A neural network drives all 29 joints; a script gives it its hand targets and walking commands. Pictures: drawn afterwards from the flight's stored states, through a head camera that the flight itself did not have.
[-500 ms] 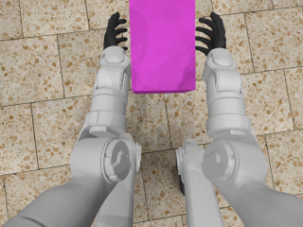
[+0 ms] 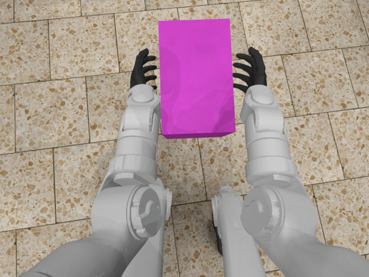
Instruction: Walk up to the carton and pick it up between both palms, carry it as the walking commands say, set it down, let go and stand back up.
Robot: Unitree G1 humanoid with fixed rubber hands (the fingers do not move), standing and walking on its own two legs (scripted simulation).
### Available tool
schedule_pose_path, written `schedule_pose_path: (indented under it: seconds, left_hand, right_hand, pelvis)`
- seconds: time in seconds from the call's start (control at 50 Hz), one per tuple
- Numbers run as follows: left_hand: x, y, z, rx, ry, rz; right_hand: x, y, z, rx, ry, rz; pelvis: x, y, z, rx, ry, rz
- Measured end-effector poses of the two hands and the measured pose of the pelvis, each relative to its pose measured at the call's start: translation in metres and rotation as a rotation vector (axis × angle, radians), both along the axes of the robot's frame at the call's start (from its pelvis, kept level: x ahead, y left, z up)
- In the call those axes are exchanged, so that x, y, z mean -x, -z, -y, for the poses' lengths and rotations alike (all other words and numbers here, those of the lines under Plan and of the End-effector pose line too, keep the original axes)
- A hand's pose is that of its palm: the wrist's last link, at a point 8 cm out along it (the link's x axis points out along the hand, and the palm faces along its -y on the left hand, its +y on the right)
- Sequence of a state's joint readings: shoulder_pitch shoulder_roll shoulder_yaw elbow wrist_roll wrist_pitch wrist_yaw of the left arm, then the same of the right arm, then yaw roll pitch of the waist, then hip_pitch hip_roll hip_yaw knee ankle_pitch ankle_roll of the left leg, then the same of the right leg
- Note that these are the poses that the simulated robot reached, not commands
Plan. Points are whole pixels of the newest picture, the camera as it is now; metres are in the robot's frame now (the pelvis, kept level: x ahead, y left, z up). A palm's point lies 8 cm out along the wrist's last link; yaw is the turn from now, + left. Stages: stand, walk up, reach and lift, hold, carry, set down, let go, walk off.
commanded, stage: reach and lift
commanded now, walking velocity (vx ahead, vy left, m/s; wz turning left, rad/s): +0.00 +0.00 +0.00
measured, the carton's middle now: (194, 86) +0.53 +0.02 -0.15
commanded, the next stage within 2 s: none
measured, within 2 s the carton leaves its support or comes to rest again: neither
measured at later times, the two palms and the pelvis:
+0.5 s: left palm (135, 81) +0.46 +0.13 +0.02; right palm (271, 84) +0.46 -0.10 +0.03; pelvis +0.02 +0.00 +0.06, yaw +1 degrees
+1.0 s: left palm (127, 75) +0.43 +0.13 +0.09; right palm (298, 77) +0.44 -0.10 +0.10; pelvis +0.03 +0.00 +0.12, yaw +1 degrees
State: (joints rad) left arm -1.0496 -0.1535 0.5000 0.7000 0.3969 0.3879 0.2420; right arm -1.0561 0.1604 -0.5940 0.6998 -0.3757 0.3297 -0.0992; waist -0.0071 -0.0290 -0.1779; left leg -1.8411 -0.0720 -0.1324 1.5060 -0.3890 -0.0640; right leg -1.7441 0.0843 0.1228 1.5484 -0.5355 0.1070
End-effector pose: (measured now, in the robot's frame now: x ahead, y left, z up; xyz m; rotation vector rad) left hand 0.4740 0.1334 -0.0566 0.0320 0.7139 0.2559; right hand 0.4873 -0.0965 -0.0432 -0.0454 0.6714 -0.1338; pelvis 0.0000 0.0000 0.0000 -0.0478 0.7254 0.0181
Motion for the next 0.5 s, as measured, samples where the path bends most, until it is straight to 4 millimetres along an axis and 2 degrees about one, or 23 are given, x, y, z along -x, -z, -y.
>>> schedule_pose_path:
  seconds: [0.5]
  left_hand:
    - [0.018, -0.073, 0.003, 0.009, -0.006, 0.022]
  right_hand:
    - [0.023, -0.070, 0.003, -0.022, 0.035, 0.017]
  pelvis:
    - [-0.018, -0.060, -0.003, -0.006, -0.006, 0.083]
